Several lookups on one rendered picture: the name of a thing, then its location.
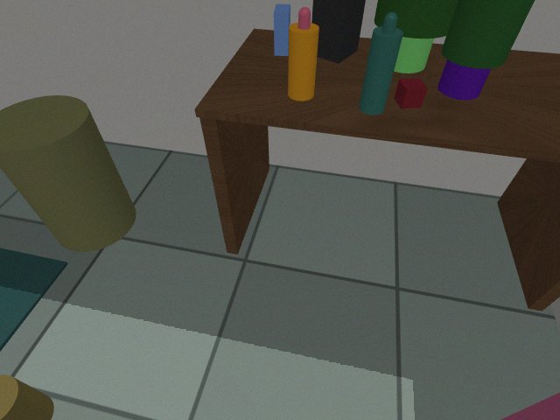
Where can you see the potted plant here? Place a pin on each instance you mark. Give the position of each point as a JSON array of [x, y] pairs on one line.
[[421, 22], [480, 37]]

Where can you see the desk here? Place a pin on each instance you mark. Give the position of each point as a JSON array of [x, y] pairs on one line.
[[517, 114]]

